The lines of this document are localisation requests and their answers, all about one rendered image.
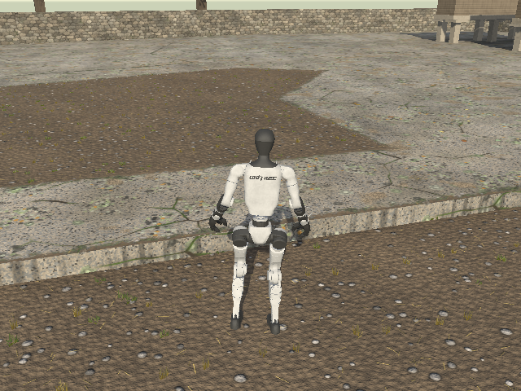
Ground right robot thigh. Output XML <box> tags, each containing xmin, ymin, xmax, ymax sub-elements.
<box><xmin>267</xmin><ymin>228</ymin><xmax>287</xmax><ymax>284</ymax></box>

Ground robot right hand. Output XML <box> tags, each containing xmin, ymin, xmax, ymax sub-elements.
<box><xmin>292</xmin><ymin>222</ymin><xmax>311</xmax><ymax>238</ymax></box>

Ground robot right upper arm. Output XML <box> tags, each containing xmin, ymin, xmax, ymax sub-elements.
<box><xmin>280</xmin><ymin>165</ymin><xmax>302</xmax><ymax>209</ymax></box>

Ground robot left upper arm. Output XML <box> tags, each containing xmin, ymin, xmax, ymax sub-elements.
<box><xmin>221</xmin><ymin>163</ymin><xmax>247</xmax><ymax>207</ymax></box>

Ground robot left forearm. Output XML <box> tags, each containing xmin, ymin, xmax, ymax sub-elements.
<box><xmin>212</xmin><ymin>194</ymin><xmax>229</xmax><ymax>220</ymax></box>

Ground robot head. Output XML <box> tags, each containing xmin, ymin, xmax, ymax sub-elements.
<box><xmin>249</xmin><ymin>129</ymin><xmax>278</xmax><ymax>168</ymax></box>

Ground robot left hand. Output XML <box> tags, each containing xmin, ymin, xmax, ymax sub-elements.
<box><xmin>208</xmin><ymin>215</ymin><xmax>227</xmax><ymax>232</ymax></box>

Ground robot right forearm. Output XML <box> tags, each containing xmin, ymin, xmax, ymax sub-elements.
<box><xmin>294</xmin><ymin>197</ymin><xmax>309</xmax><ymax>226</ymax></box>

